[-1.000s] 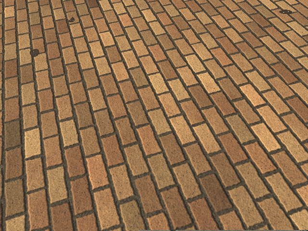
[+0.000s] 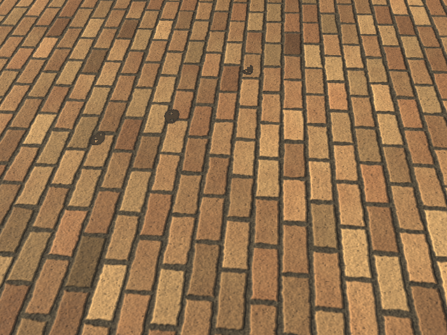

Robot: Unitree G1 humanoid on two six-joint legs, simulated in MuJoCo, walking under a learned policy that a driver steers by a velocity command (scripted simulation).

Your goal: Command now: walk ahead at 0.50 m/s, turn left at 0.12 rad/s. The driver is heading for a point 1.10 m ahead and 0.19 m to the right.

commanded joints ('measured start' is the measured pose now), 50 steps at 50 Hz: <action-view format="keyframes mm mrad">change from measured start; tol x32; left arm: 1 11 81 10 -36 -9 -14 -1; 13 181 15 -9 -35 -31 22 13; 33 -393 13 -6 -183 18 80 -49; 50 -83 176 60 -101 -15 37 9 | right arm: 1 -90 -11 13 -80 0 -10 11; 8 -198 -35 21 -124 12 -21 -4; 12 283 -175 -31 0 -31 -53 -39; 50 52 -49 -4 -80 -6 -4 -25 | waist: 1 -10 -110 35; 13 -126 241 -323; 50 -51 -58 11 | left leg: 1 -34 17 76 -141 111 -16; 11 531 -45 104 -515 70 100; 13 916 428 -589 -676 -84 262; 19 443 213 -93 -832 123 113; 37 739 224 296 -480 1115 52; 39 581 212 306 -84 879 45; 41 -70 -92 128 558 -327 -33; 50 -2 77 48 53 -14 -94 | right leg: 1 -8 -205 130 -135 362 -117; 10 121 -259 88 149 694 -80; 14 -547 -61 109 973 -296 -31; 29 -571 -124 8 544 212 11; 38 -218 46 -112 319 -70 -153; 41 417 -426 823 37 14 -438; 50 -99 -153 308 -68 337 -234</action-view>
